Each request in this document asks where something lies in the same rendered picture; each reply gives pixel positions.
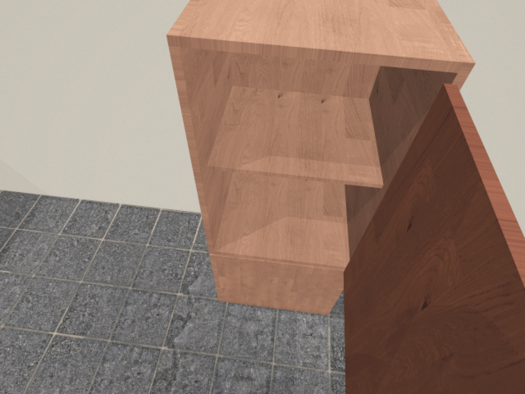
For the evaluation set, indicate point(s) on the cupboard door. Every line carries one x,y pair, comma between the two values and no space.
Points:
434,294

